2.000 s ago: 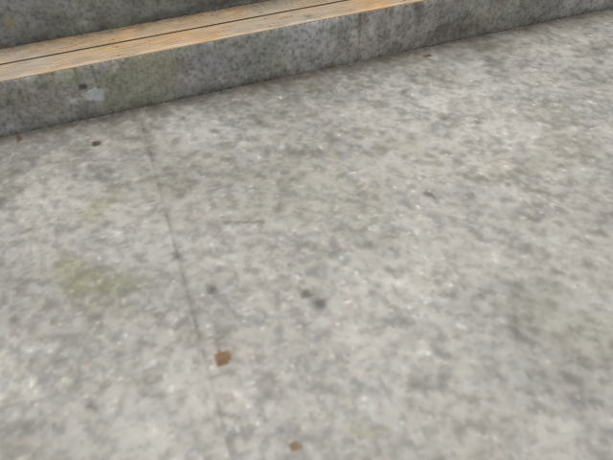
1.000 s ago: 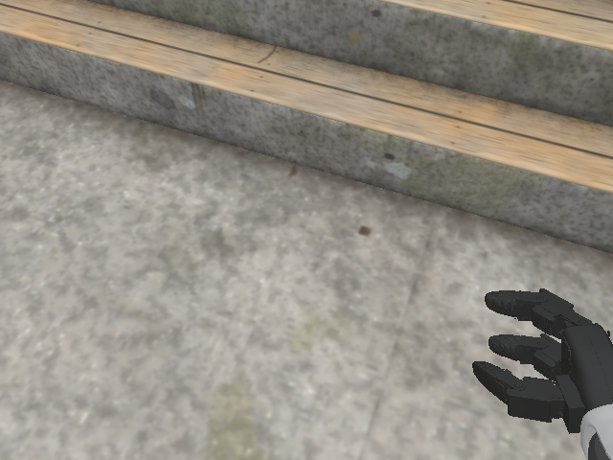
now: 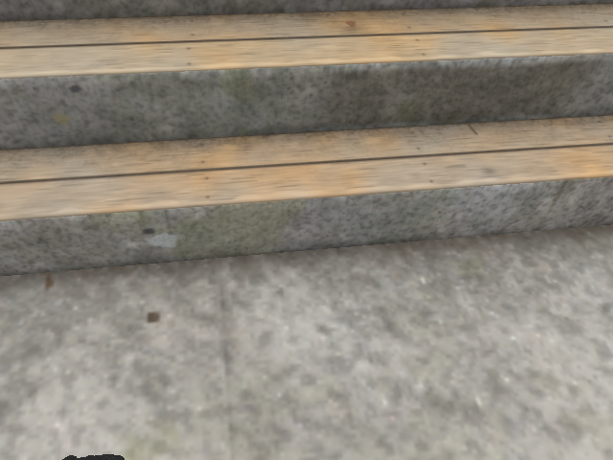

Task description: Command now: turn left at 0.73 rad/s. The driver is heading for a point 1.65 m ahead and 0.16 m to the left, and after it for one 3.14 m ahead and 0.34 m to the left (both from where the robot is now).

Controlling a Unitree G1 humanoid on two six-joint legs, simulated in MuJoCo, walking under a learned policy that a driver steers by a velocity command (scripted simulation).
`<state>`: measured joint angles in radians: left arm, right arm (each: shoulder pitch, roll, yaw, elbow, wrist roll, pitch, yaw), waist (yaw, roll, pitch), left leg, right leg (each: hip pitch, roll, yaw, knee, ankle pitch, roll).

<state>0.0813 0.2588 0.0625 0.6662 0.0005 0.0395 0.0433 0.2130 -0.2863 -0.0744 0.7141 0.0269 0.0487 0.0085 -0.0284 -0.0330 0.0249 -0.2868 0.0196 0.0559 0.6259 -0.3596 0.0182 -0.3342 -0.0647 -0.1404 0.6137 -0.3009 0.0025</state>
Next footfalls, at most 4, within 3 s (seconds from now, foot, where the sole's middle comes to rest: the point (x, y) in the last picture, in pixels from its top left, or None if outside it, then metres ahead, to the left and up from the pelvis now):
0.52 right None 0.15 -0.08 -0.76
0.88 left None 0.06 0.14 -0.76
1.48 right None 0.34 -0.25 -0.76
1.94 left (323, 341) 0.74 -0.07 -0.76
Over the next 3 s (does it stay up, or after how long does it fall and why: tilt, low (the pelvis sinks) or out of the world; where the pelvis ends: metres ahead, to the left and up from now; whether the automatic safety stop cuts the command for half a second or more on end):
stays up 1.23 0.03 0.30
